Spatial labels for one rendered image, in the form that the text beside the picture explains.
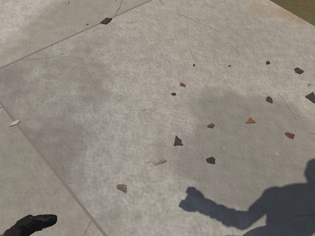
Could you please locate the robot left hand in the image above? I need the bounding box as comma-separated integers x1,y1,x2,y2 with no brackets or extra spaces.
0,214,57,236

